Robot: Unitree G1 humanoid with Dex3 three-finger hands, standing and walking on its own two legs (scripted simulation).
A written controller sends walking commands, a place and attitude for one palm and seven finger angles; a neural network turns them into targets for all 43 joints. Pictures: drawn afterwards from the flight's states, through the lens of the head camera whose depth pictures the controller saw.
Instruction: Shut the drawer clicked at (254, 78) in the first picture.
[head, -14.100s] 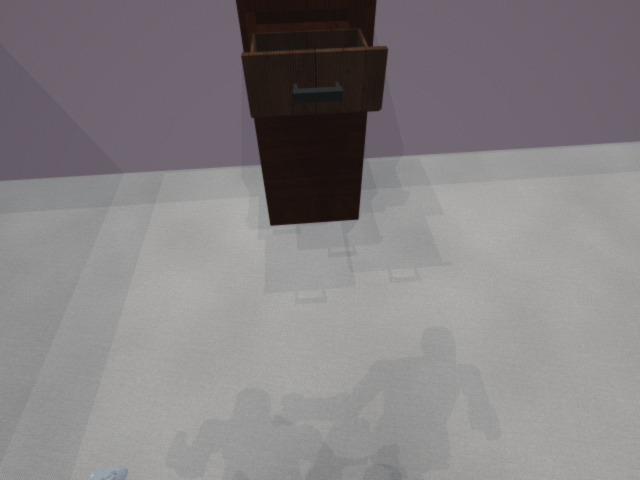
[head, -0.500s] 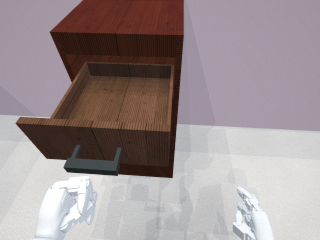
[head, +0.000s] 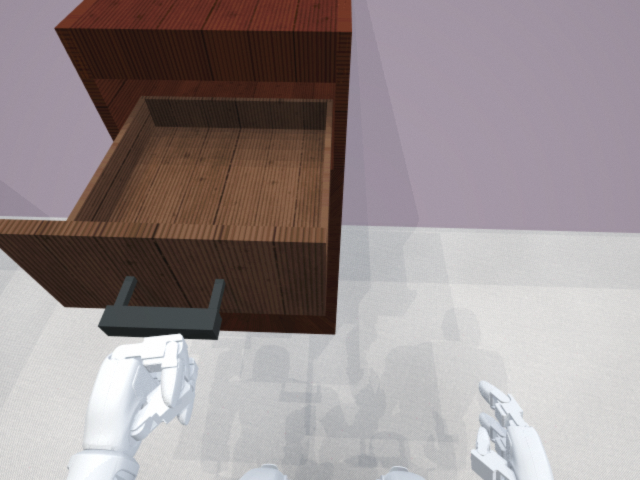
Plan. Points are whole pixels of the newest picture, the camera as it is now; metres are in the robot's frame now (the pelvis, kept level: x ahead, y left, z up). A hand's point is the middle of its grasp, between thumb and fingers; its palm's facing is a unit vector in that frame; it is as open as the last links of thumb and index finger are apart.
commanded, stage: bring the fist close to the handle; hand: left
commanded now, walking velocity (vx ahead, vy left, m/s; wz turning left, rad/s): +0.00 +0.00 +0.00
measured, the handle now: (168, 304) +0.30 +0.19 +0.08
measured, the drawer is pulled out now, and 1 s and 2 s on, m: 0.30 0.27 0.13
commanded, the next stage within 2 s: push the drawer shut in 0.24 s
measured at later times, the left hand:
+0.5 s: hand (186, 381) +0.21 +0.15 +0.08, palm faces +0.03 -1.00 -0.07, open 3.3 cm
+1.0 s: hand (188, 349) +0.25 +0.16 +0.07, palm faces -0.01 -1.00 -0.07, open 3.0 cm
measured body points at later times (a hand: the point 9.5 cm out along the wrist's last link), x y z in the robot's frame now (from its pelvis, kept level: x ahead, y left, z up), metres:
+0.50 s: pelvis +0.01 -0.01 +0.00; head +0.05 -0.02 +0.45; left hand +0.21 +0.21 +0.08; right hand +0.19 -0.24 -0.07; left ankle +0.00 +0.12 -0.68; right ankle +0.02 -0.12 -0.68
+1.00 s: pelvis -0.01 +0.00 +0.00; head +0.03 -0.01 +0.45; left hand +0.24 +0.21 +0.08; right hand +0.17 -0.23 -0.08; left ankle +0.00 +0.12 -0.68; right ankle +0.02 -0.12 -0.68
